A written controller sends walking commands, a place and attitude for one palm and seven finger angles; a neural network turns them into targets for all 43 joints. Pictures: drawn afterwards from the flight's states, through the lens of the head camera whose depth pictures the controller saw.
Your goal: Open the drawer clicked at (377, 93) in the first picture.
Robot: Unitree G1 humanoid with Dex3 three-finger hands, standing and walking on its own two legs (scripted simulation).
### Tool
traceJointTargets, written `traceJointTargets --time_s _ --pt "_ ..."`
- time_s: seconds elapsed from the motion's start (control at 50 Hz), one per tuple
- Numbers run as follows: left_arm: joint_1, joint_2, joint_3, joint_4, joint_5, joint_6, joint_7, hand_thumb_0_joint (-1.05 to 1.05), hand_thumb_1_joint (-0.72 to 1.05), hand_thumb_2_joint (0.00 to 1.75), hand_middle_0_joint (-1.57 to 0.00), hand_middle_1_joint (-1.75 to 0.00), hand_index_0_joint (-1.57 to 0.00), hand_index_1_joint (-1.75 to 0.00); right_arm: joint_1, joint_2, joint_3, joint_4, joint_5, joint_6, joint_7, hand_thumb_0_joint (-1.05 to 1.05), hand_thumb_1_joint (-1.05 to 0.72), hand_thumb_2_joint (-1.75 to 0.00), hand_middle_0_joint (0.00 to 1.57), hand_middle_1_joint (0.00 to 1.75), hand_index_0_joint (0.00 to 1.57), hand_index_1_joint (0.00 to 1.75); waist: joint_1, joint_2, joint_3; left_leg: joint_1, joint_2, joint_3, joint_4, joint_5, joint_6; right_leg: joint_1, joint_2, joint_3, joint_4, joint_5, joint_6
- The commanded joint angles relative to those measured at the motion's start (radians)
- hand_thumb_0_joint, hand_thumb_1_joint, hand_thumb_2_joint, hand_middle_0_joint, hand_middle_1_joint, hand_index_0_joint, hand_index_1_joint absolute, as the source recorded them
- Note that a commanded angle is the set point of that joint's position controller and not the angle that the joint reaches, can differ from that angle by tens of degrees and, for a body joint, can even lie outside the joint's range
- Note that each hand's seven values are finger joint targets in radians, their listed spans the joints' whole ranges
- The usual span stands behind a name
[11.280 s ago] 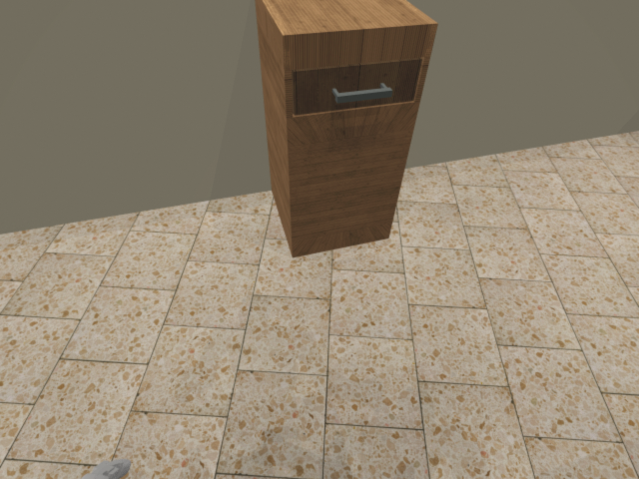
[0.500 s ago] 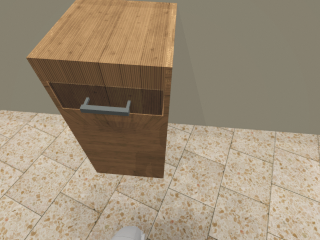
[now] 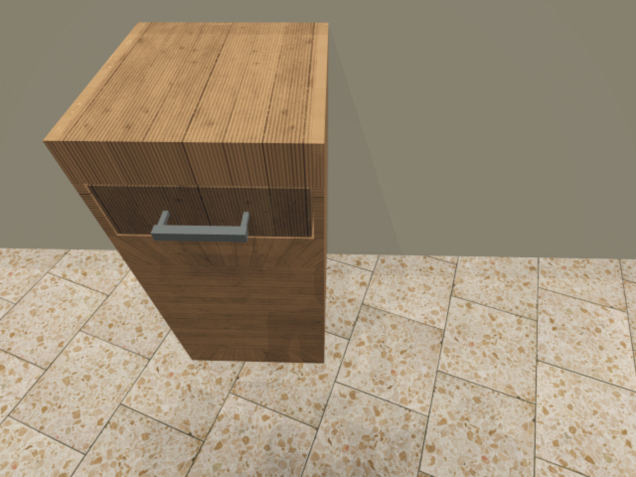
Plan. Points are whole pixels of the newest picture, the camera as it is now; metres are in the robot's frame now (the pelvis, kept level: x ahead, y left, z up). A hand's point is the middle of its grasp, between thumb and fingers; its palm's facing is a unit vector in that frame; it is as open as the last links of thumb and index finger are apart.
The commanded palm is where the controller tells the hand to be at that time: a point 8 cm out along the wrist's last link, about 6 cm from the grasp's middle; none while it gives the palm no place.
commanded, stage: come to a stop and stand still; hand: left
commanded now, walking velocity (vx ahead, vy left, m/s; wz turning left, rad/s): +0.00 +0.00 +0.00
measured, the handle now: (202, 225) +0.53 +0.23 -0.05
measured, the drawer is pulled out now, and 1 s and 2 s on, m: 0.00 0.00 0.00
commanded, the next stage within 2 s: look again from close up in 0.90 s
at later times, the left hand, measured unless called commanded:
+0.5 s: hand out of the picture +0.03 +0.13 -0.16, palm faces +0.06 -0.97 -0.22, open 7.3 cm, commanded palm none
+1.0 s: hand out of the picture +0.03 +0.10 -0.16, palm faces +0.08 -0.98 -0.20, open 7.3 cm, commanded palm none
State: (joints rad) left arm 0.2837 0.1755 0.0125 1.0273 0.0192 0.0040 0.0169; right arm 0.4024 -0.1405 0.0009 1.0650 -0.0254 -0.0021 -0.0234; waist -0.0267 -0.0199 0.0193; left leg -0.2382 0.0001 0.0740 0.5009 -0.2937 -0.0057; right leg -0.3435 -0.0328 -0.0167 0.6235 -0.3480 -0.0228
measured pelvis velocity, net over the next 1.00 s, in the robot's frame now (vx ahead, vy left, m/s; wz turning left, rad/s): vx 0.05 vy -0.06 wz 0.03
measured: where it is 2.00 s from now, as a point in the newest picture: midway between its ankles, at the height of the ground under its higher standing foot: outside the picture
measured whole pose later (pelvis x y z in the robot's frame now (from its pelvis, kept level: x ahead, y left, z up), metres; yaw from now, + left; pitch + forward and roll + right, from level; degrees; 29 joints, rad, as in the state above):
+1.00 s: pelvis +0.05 -0.06 +0.01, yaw +2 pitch +0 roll +1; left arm 0.33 0.11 -0.01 1.14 0.00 -0.04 0.04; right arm 0.32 -0.12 0.02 1.15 -0.01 -0.01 -0.05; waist -0.01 0.03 0.00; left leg -0.11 0.05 0.05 0.42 -0.30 -0.04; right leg -0.14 0.09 -0.08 0.42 -0.28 -0.11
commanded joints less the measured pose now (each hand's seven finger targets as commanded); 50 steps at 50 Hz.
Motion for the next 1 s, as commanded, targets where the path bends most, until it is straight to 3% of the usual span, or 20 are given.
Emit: traceJointTargets --time_s 0.0,0.02,0.04,0.06,0.08,0.12,0.14,0.16,0.18,0.2,0.22,0.26,0.3,0.38,0.52,0.58,0.7,0.98 --pt "0.093 0.144 0.008 -0.021 -0.004 -0.055 0.02 0.0 0.9 0.9 -0.2 -0.3 -0.2 -0.3 -0.026 -0.049 -0.015 -0.108 -0.002 -0.008 0.023 0.0 -0.9 -0.9 0.2 0.3 0.2 0.3 0.02 -0.088 -0.05 -0.196 0.034 -0.043 0.387 -0.196 0.023 0.129 -0.263 0.344 -0.379 0.076 -0.137" --pt "0.017 0.16 0.018 -0.03 0.005 -0.041 0.012 0.0 0.9 0.9 -0.2 -0.3 -0.2 -0.3 0.038 -0.051 -0.023 -0.096 -0.003 -0.012 0.027 0.0 -0.9 -0.9 0.2 0.3 0.2 0.3 -0.03 0.015 -0.112 -0.095 0.02 -0.027 0.366 -0.154 0.025 0.126 -0.177 0.184 -0.286 0.198 -0.127" --pt "0.033 0.137 0.027 -0.036 0.0 -0.052 0.019 0.0 0.9 0.9 -0.2 -0.3 -0.2 -0.3 0.036 -0.035 -0.015 -0.085 0.006 -0.009 0.024 0.0 -0.9 -0.9 0.2 0.3 0.2 0.3 -0.008 -0.16 -0.147 -0.137 0.01 -0.027 0.345 -0.178 0.022 0.18 -0.158 0.203 -0.27 0.253 -0.133" --pt "0.025 0.116 0.026 -0.025 -0.002 -0.057 0.028 0.0 0.9 0.9 -0.2 -0.3 -0.2 -0.3 0.017 -0.062 -0.017 -0.084 0.007 -0.007 0.019 0.0 -0.9 -0.9 0.2 0.3 0.2 0.3 -0.004 -0.282 -0.122 -0.145 0.035 -0.045 0.353 -0.178 0.028 0.158 -0.179 0.216 -0.26 0.301 -0.148" --pt "-0.008 0.095 0.02 -0.026 -0.005 -0.052 0.031 0.0 0.9 0.9 -0.2 -0.3 -0.2 -0.3 0.017 -0.068 -0.018 -0.083 0.01 -0.005 0.014 0.0 -0.9 -0.9 0.2 0.3 0.2 0.3 -0.016 -0.279 -0.09 -0.106 0.051 -0.052 0.305 -0.166 0.03 0.109 -0.182 0.185 -0.267 0.272 -0.153" --pt "-0.037 0.084 0.018 -0.028 -0.005 -0.035 0.029 0.0 0.9 0.9 -0.2 -0.3 -0.2 -0.3 0.053 -0.028 -0.009 -0.045 0.007 -0.007 0.008 0.0 -0.9 -0.9 0.2 0.3 0.2 0.3 -0.04 -0.05 -0.004 0.056 0.031 -0.024 0.096 -0.037 0.023 -0.052 -0.143 0.133 -0.232 0.092 -0.114" --pt "-0.032 0.077 0.016 -0.026 -0.009 -0.028 0.026 0.0 0.9 0.9 -0.2 -0.3 -0.2 -0.3 0.066 -0.031 -0.004 -0.026 0.004 -0.012 0.008 0.0 -0.9 -0.9 0.2 0.3 0.2 0.3 -0.032 0.06 0.041 0.072 0.042 -0.063 0.006 0.026 0.026 -0.078 -0.096 0.11 -0.188 0.0 -0.088" --pt "-0.006 0.054 0.013 -0.023 -0.014 -0.021 0.025 0.0 0.9 0.9 -0.2 -0.3 -0.2 -0.3 0.065 -0.062 -0.005 -0.022 -0.001 -0.021 0.004 0.0 -0.9 -0.9 0.2 0.3 0.2 0.3 -0.014 0.207 0.073 0.018 0.127 -0.169 -0.085 0.068 0.056 -0.067 -0.027 0.072 -0.13 -0.036 -0.056" --pt "0.016 0.039 0.009 -0.018 -0.016 -0.02 0.022 0.0 0.9 0.9 -0.2 -0.3 -0.2 -0.3 0.036 -0.085 -0.006 -0.031 -0.006 -0.022 -0.001 0.0 -0.9 -0.9 0.2 0.3 0.2 0.3 0.015 0.266 0.088 -0.053 0.196 -0.229 -0.162 0.08 0.092 0.006 0.007 0.019 -0.102 -0.004 -0.036" --pt "0.027 0.032 0.006 -0.01 -0.011 -0.021 0.021 0.0 0.9 0.9 -0.2 -0.3 -0.2 -0.3 0.002 -0.084 -0.008 -0.035 -0.004 -0.022 -0.006 0.0 -0.9 -0.9 0.2 0.3 0.2 0.3 0.033 0.28 0.104 -0.109 0.206 -0.242 -0.19 0.076 0.108 0.069 0.011 -0.003 -0.107 0.021 -0.026" --pt "0.032 0.038 0.004 0.004 -0.009 -0.023 0.017 0.0 0.9 0.9 -0.2 -0.3 -0.2 -0.3 -0.037 -0.082 -0.005 -0.037 0.0 -0.022 -0.008 0.0 -0.9 -0.9 0.2 0.3 0.2 0.3 0.043 0.254 0.121 -0.127 0.178 -0.215 -0.182 0.07 0.1 0.099 0.001 0.013 -0.124 0.07 -0.027" --pt "0.059 0.043 0.001 0.025 -0.009 -0.031 0.012 0.0 0.9 0.9 -0.2 -0.3 -0.2 -0.3 -0.043 -0.069 -0.003 -0.039 0.005 -0.023 -0.011 0.0 -0.9 -0.9 0.2 0.3 0.2 0.3 0.042 0.113 0.118 -0.117 0.124 -0.151 -0.135 0.026 0.072 0.127 -0.028 0.075 -0.188 0.149 -0.04" --pt "0.055 0.051 -0.001 0.038 -0.01 -0.04 0.012 0.0 0.9 0.9 -0.2 -0.3 -0.2 -0.3 -0.011 -0.055 -0.001 -0.018 0.008 -0.021 -0.013 0.0 -0.9 -0.9 0.2 0.3 0.2 0.3 0.014 0.005 0.085 -0.031 0.094 -0.106 -0.104 0.062 0.052 0.112 -0.062 0.119 -0.239 0.2 -0.05" --pt "0.054 0.057 -0.001 0.041 -0.011 -0.052 0.015 0.0 0.9 0.9 -0.2 -0.3 -0.2 -0.3 -0.001 -0.069 0.0 0.007 0.009 -0.025 -0.014 0.0 -0.9 -0.9 0.2 0.3 0.2 0.3 0.004 -0.048 0.017 0.044 0.088 -0.089 -0.088 0.138 0.042 0.159 -0.084 0.114 -0.248 0.357 -0.044" --pt "0.077 0.064 -0.001 0.062 -0.013 -0.054 0.019 0.0 0.9 0.9 -0.2 -0.3 -0.2 -0.3 -0.018 -0.074 0.006 0.035 0.012 -0.024 -0.018 0.0 -0.9 -0.9 0.2 0.3 0.2 0.3 0.012 0.024 0.0 0.066 0.091 -0.076 -0.101 0.182 0.029 0.211 -0.088 0.11 -0.234 0.496 -0.04" --pt "0.093 0.066 0.001 0.073 -0.012 -0.054 0.021 0.0 0.9 0.9 -0.2 -0.3 -0.2 -0.3 -0.019 -0.067 0.008 0.044 0.013 -0.022 -0.02 0.0 -0.9 -0.9 0.2 0.3 0.2 0.3 0.015 0.02 -0.009 0.066 0.091 -0.067 -0.098 0.173 0.025 0.233 -0.094 0.114 -0.241 0.529 -0.038" --pt "0.103 0.054 -0.001 0.084 -0.013 -0.049 0.026 0.0 0.9 0.9 -0.2 -0.3 -0.2 -0.3 -0.006 -0.051 0.01 0.061 0.014 -0.013 -0.022 0.0 -0.9 -0.9 0.2 0.3 0.2 0.3 0.013 0.005 0.045 0.051 0.087 -0.062 -0.111 0.123 0.02 0.215 -0.09 0.116 -0.274 0.472 -0.029" --pt "0.119 0.042 0.003 0.085 -0.014 -0.048 0.028 0.0 0.9 0.9 -0.2 -0.3 -0.2 -0.3 0.02 -0.041 0.011 0.077 0.012 -0.015 -0.025 0.0 -0.9 -0.9 0.2 0.3 0.2 0.3 0.018 0.016 0.039 0.055 0.092 -0.059 -0.124 0.135 0.018 0.231 -0.083 0.116 -0.285 0.462 -0.026"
